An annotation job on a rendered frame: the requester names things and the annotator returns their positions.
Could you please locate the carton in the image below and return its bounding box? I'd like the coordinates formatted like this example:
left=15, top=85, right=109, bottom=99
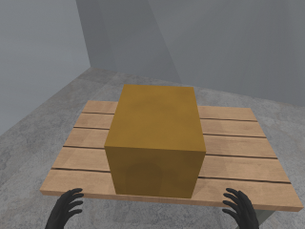
left=104, top=84, right=207, bottom=199

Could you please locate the right robot hand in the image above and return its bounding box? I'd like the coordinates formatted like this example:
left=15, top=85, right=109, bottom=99
left=222, top=188, right=259, bottom=229

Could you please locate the table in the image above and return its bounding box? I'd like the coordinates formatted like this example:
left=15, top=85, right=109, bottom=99
left=39, top=100, right=304, bottom=229

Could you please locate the left robot hand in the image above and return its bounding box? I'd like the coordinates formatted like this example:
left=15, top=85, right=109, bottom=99
left=45, top=188, right=84, bottom=229

